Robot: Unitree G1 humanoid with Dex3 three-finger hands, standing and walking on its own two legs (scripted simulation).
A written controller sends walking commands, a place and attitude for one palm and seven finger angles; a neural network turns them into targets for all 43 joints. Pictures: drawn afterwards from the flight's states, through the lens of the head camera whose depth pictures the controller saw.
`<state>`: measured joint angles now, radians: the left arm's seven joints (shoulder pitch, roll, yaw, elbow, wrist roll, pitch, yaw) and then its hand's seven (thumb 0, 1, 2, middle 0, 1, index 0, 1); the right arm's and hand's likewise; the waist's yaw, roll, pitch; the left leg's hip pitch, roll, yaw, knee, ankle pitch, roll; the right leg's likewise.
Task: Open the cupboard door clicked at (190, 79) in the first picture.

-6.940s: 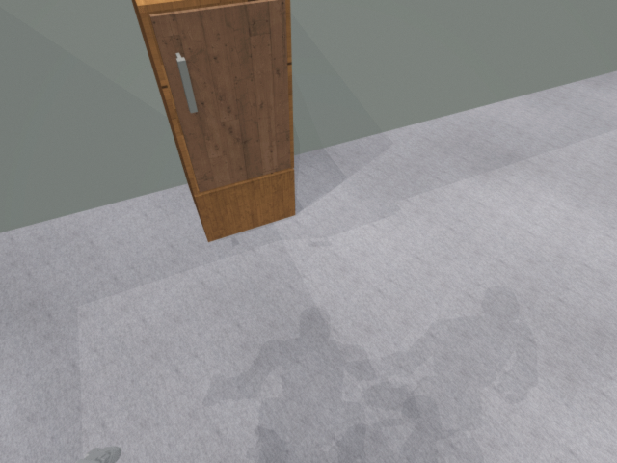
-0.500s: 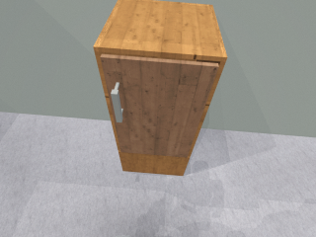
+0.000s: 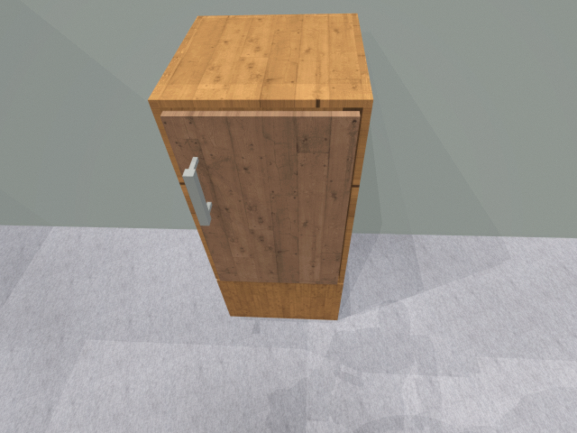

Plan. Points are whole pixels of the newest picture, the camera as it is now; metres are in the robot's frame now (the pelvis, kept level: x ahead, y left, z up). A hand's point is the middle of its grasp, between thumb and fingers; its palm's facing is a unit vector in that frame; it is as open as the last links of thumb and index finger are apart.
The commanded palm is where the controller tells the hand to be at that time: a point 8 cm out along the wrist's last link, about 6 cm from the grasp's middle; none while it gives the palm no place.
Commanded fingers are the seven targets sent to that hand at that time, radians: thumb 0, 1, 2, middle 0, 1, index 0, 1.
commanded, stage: come to a stop and stand still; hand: left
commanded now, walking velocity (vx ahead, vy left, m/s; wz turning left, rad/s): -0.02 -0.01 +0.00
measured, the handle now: (200, 192) +0.57 +0.24 -0.05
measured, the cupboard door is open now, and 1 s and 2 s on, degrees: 0 0 0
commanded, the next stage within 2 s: look again from close up in 0.50 s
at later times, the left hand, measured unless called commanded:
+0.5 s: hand out of the picture -0.01 +0.21 -0.18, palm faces +0.03 -0.98 -0.17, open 7.3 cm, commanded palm none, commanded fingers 0.00 0.90 0.90 -0.20 -0.30 -0.20 -0.30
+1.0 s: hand out of the picture +0.00 +0.21 -0.18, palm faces +0.01 -0.97 -0.23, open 7.4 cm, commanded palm none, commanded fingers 0.00 0.90 0.90 -0.20 -0.30 -0.20 -0.30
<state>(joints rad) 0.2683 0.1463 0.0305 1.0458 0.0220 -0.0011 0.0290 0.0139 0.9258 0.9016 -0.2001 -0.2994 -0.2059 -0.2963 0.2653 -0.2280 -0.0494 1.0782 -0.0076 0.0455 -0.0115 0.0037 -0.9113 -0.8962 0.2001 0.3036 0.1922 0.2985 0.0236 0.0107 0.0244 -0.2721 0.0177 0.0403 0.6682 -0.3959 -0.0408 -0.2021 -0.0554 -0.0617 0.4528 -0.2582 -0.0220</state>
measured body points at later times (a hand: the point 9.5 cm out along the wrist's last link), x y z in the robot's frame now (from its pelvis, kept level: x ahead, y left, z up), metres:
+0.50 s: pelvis -0.01 +0.04 +0.00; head +0.00 +0.05 +0.45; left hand -0.01 +0.26 -0.17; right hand +0.00 -0.19 -0.16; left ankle -0.03 +0.15 -0.75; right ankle -0.01 -0.10 -0.75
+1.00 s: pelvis -0.01 +0.03 -0.01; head +0.00 +0.01 +0.44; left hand +0.00 +0.26 -0.16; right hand -0.01 -0.18 -0.18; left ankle -0.03 +0.15 -0.75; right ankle -0.01 -0.10 -0.75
